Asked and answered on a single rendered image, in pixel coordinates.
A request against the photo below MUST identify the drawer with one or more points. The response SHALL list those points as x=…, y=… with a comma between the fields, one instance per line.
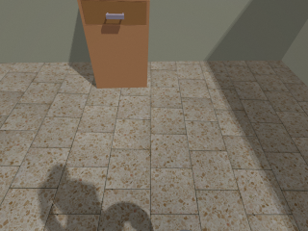
x=95, y=12

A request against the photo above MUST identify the cabinet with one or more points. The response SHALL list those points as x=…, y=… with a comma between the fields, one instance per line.
x=118, y=52

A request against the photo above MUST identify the handle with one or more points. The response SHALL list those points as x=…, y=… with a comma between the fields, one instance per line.
x=114, y=15

